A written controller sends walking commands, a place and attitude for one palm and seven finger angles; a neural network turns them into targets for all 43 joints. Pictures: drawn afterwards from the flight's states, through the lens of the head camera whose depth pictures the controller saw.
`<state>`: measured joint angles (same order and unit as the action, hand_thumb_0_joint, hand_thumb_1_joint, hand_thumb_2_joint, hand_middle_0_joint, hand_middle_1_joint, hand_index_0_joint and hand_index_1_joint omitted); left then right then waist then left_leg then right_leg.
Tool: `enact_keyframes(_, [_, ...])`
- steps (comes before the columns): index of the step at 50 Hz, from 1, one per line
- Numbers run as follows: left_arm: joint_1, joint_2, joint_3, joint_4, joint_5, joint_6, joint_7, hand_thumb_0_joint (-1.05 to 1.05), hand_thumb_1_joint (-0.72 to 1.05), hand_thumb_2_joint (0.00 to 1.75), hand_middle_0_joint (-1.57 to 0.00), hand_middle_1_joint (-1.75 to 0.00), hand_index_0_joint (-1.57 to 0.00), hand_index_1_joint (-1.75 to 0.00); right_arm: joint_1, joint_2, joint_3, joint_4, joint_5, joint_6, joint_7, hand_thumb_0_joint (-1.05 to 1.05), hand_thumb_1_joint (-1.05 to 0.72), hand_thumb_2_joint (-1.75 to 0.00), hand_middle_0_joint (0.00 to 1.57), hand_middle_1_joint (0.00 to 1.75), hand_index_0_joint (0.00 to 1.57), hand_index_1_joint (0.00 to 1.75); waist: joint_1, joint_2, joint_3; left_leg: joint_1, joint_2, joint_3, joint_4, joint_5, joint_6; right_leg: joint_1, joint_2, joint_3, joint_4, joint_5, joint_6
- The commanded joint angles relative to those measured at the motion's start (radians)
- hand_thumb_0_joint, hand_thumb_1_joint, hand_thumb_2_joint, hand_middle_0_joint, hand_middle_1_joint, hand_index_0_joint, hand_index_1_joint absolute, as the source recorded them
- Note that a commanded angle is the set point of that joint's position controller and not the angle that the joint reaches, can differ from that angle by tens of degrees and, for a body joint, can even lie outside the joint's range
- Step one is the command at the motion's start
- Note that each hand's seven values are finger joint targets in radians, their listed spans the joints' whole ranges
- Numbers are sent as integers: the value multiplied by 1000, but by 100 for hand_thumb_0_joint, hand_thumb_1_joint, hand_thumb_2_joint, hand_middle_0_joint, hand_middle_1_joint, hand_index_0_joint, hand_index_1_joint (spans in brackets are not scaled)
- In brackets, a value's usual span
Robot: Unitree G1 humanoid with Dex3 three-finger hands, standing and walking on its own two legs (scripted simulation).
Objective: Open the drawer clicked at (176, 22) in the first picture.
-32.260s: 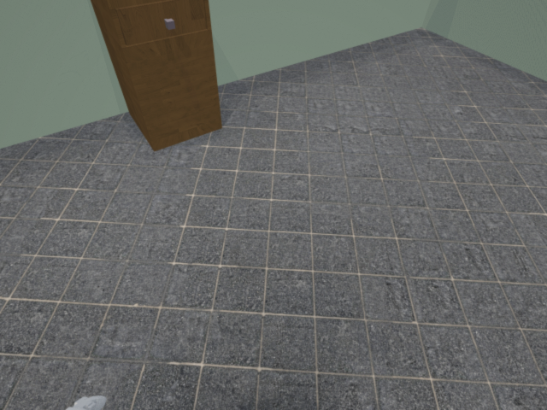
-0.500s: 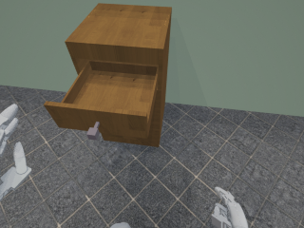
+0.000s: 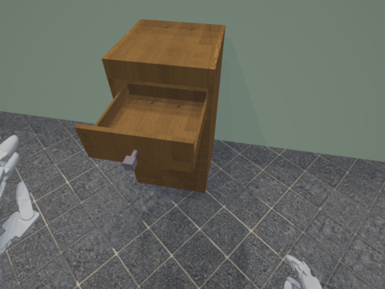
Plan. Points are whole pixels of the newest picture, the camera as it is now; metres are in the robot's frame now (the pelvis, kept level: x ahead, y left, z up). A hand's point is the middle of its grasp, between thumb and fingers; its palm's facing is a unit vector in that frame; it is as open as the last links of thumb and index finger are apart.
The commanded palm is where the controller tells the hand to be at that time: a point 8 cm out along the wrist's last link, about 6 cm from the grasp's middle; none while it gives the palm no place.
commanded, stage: let the arm hang, fingers relaxed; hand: left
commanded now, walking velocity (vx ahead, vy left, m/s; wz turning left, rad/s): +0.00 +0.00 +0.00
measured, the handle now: (132, 159) +0.52 +0.22 -0.10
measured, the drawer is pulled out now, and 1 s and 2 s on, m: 0.30 0.30 0.30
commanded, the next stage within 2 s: look to check the result in 1.20 s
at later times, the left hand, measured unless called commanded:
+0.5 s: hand out of the picture +0.02 +0.19 -0.17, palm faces +0.08 -0.98 -0.20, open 6.9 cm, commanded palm none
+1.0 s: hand out of the picture -0.01 +0.16 -0.17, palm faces +0.05 -0.98 -0.18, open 7.3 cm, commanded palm none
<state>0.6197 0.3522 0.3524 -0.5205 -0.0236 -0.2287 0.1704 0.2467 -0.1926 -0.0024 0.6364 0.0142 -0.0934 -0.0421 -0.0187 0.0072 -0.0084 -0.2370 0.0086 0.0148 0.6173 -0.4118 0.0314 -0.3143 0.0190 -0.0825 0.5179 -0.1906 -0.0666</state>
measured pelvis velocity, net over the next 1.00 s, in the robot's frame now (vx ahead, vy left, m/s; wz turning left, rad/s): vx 0.00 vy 0.00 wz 0.01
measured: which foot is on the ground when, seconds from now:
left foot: down 0.00-1.00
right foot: down 0.00-1.00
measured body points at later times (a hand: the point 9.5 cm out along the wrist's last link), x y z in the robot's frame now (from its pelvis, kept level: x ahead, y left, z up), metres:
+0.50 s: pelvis +0.00 +0.00 +0.01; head +0.03 +0.02 +0.45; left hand +0.01 +0.24 -0.15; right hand +0.02 -0.23 -0.14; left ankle +0.00 +0.12 -0.73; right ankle +0.03 -0.10 -0.73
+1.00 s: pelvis +0.00 +0.00 +0.01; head +0.00 +0.00 +0.46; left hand -0.01 +0.21 -0.15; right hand -0.03 -0.19 -0.16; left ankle +0.00 +0.12 -0.73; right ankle +0.03 -0.10 -0.73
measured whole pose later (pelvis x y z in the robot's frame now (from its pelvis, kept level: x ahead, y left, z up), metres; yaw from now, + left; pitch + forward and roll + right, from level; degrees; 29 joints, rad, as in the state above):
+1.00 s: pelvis +0.00 +0.00 +0.01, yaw +0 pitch -2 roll +0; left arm 0.29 0.11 0.02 1.12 0.02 0.01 0.04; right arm 0.34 -0.08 0.01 1.11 -0.01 0.00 -0.03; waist -0.01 0.01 0.05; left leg -0.16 0.00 0.02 0.44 -0.24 0.00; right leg -0.22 0.02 0.00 0.44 -0.19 -0.03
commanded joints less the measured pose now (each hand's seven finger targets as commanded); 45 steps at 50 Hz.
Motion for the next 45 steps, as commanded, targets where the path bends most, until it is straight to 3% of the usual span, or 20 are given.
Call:
enact_keyframes(1, [-29, 175, 92, -234, 0, -47, 18, 0, 90, 90, -20, -30, -20, -30, -96, -116, -32, -162, -11, -46, -16, 0, -90, -90, 20, 30, 20, 30, -13, -48, -9, 23, 16, -22, -229, 22, 30, 14, -172, 253, -236, -351, 0])
enact_keyframes(2, [-15, 185, 104, -261, -2, -46, 20, 0, 90, 90, -20, -30, -20, -30, -113, -134, -35, -174, -16, -48, -22, 0, -90, -90, 20, 30, 20, 30, -6, 58, -1, 36, 78, -94, -304, 35, 45, -1, -103, 202, -146, -279, 26])
enact_keyframes(3, [-25, 174, 91, -286, -4, -47, 21, 0, 90, 90, -20, -30, -20, -30, -125, -130, -25, -179, -15, -47, -23, 0, -90, -90, 20, 30, 20, 30, 0, 138, 14, -57, 150, -204, -389, -69, 64, 51, -57, 140, -61, -237, 56])
enact_keyframes(4, [-33, 174, 102, -283, 3, -40, 21, 0, 90, 90, -20, -30, -20, -30, -132, -122, -20, -181, -8, -48, -21, 0, -90, -90, 20, 30, 20, 30, 6, 178, 21, -170, 196, -239, -456, -198, 74, 125, -34, 100, 32, -196, 68])
enact_keyframes(5, [-175, -29, -264, 584, 93, 145, -115, 0, 90, 90, -20, -30, -20, -30, -142, -241, -84, 94, -33, -77, 70, 0, -90, -90, 20, 30, 20, 30, -39, 162, 156, -232, 171, -258, -264, 106, 70, -87, -43, 51, 230, -87, 53])
enact_keyframes(6, [-160, -77, -244, 615, 69, 220, -140, 0, 90, 90, -20, -30, -20, -30, -53, -147, -63, 84, -34, -18, 59, 0, -90, -90, 20, 30, 20, 30, -27, 106, 57, -148, 170, -179, -215, 325, 79, -76, -64, 101, 201, -159, 52])
enact_keyframes(7, [-177, -118, -274, 645, 60, 233, -142, 0, 90, 90, -20, -30, -20, -30, -43, -116, -52, 77, -44, -7, 47, 0, -90, -90, 20, 30, 20, 30, -8, 1, -1, -91, 178, -173, -163, 497, 75, -62, -58, 96, 185, -137, 50])
enact_keyframes(8, [-194, -107, -275, 687, 62, 231, -145, 0, 90, 90, -20, -30, -20, -30, -31, -124, -43, 70, -46, 3, 40, 0, -90, -90, 20, 30, 20, 30, 7, -75, -50, -61, 155, -168, -121, 600, 71, 8, -61, 95, 126, -28, 46])
enact_keyframes(9, [-205, -83, -272, 745, 65, 228, -149, 0, 90, 90, -20, -30, -20, -30, -32, -129, -39, 71, -39, 12, 37, 0, -90, -90, 20, 30, 20, 30, 19, -155, -82, -49, 111, -129, -82, 612, 47, 92, -78, 111, 57, 191, 43])
enact_keyframes(10, [-237, -50, -270, 814, 63, 227, -151, 0, 90, 90, -20, -30, -20, -30, -21, -130, -40, 84, -32, 21, 37, 0, -90, -90, 20, 30, 20, 30, 12, -169, -79, -43, 64, -99, -75, 528, 19, 127, -109, 149, 24, 316, 28])
enact_keyframes(11, [-260, -27, -269, 884, 61, 229, -149, 0, 90, 90, -20, -30, -20, -30, -9, -127, -39, 93, -28, 37, 37, 0, -90, -90, 20, 30, 20, 30, 8, -143, -61, -30, 37, -79, -85, 438, 6, 134, -133, 171, 2, 347, 15])
enact_keyframes(13, [-303, -23, -272, 1032, 54, 234, -140, 0, 90, 90, -20, -30, -20, -30, -18, -117, -38, 125, -33, 67, 31, 0, -90, -90, 20, 30, 20, 30, 13, -146, -50, 6, 25, -53, -85, 432, -2, 144, -132, 195, -7, 420, -1])
enact_keyframes(15, [-335, -19, -283, 1161, 47, 236, -138, 0, 90, 90, -20, -30, -20, -30, -14, -102, -27, 172, -30, 78, 25, 0, -90, -90, 20, 30, 20, 30, 11, -33, -40, 33, 37, -57, -146, 389, -4, 150, -114, 193, -37, 312, 11])
enact_keyframes(17, [-346, -22, -294, 1266, 43, 241, -139, 0, 90, 90, -20, -30, -20, -30, -32, -101, -17, 213, -28, 84, 19, 0, -90, -90, 20, 30, 20, 30, 23, 90, 32, 19, 62, -84, -214, 335, 5, 116, -81, 184, -82, 119, 23])
enact_keyframes(20, [-311, -74, -284, 1382, 44, 238, -142, 0, 90, 90, -20, -30, -20, -30, 2, -75, -17, 268, -33, 87, 9, 0, -90, -90, 20, 30, 20, 30, 28, 158, 30, 3, 70, -91, -256, 217, 13, 147, -70, 181, -135, 29, 18])
enact_keyframes(21, [-306, -67, -289, 1412, 42, 237, -143, 0, 90, 90, -20, -30, -20, -30, 12, -68, -16, 282, -32, 89, 8, 0, -90, -90, 20, 30, 20, 30, 28, 167, 23, 9, 68, -88, -260, 195, 13, 151, -71, 178, -142, 25, 16])
enact_keyframes(23, [-305, -72, -296, 1456, 40, 233, -144, 0, 90, 90, -20, -30, -20, -30, 52, -65, -20, 309, -28, 92, 5, 0, -90, -90, 20, 30, 20, 30, 23, 91, 8, 34, 75, -87, -253, 199, 15, 155, -78, 179, -164, 32, 15])
enact_keyframes(28, [-291, -80, -313, 1544, 35, 230, -144, 0, 90, 90, -20, -30, -20, -30, 112, -55, -16, 373, -23, 95, 0, 0, -90, -90, 20, 30, 20, 30, 17, 21, 53, 43, 79, -82, -258, 213, 15, 124, -88, 177, -187, 13, 10])
enact_keyframes(38, [-249, -104, -324, 1623, 34, 234, -135, 0, 90, 90, -20, -30, -20, -30, 176, -24, -10, 447, -24, 99, 0, 0, -90, -90, 20, 30, 20, 30, 17, -16, 131, 12, 75, -83, -287, 124, 19, 66, -82, 186, -202, -105, 12])
enact_keyframes(45, [-242, -127, -317, 1626, 36, 228, -132, 0, 90, 90, -20, -30, -20, -30, 193, 5, -10, 462, -25, 88, -3, 0, -90, -90, 20, 30, 20, 30, 19, 5, 109, 10, 76, -84, -288, 155, 18, 83, -78, 181, -178, -46, 12])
